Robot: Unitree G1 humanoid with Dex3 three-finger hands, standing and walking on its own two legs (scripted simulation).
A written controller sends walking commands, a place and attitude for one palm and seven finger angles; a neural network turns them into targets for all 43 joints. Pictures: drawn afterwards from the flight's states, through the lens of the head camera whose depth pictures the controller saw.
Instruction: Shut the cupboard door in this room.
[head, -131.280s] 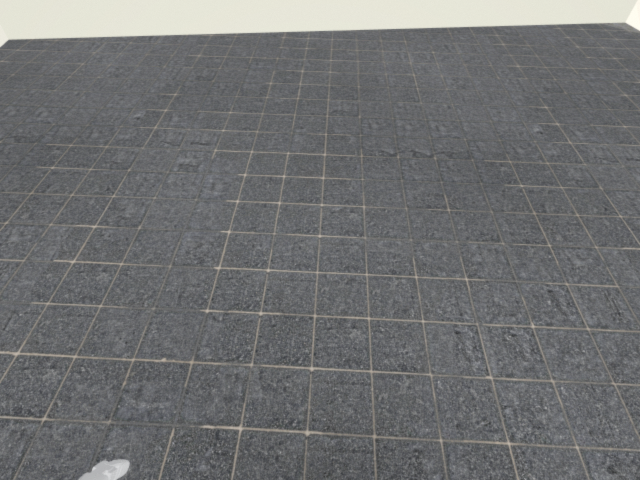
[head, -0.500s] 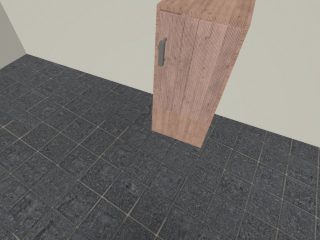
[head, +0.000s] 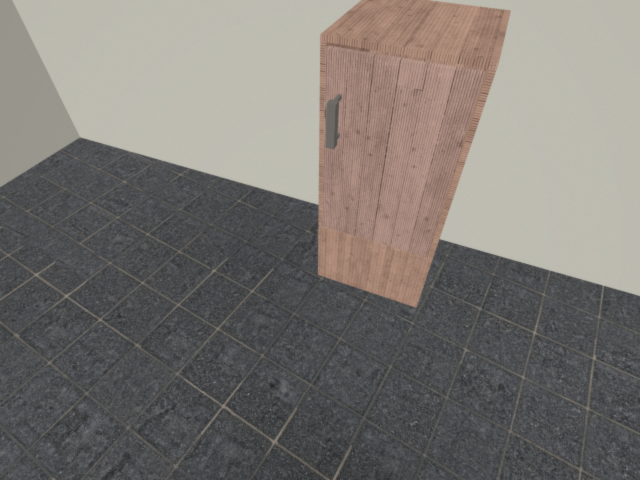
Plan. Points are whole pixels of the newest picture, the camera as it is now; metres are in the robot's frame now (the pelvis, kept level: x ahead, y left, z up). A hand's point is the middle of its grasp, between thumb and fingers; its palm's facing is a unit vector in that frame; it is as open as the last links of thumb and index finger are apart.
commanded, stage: let the arm hang, fingers relaxed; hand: left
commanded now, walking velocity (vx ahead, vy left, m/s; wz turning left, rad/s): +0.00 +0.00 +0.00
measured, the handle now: (334, 121) +0.96 +0.02 -0.04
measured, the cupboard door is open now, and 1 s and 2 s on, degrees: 0 0 0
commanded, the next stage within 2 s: look to check the result in 0.28 s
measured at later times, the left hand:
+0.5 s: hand out of the picture +0.01 +0.20 -0.17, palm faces +0.01 -0.97 -0.24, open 7.4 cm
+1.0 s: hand out of the picture +0.07 +0.19 -0.16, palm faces -0.01 -0.96 -0.27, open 7.4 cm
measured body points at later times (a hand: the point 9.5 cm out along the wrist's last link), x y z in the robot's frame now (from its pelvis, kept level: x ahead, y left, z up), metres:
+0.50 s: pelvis +0.01 -0.01 +0.00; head +0.01 -0.01 +0.45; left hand +0.01 +0.25 -0.15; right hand +0.02 -0.27 -0.15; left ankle +0.09 +0.08 -0.74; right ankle -0.03 -0.14 -0.74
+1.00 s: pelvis +0.04 -0.02 +0.01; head +0.05 -0.03 +0.45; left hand +0.07 +0.24 -0.14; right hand +0.10 -0.29 -0.14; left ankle +0.09 +0.08 -0.74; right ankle -0.03 -0.14 -0.74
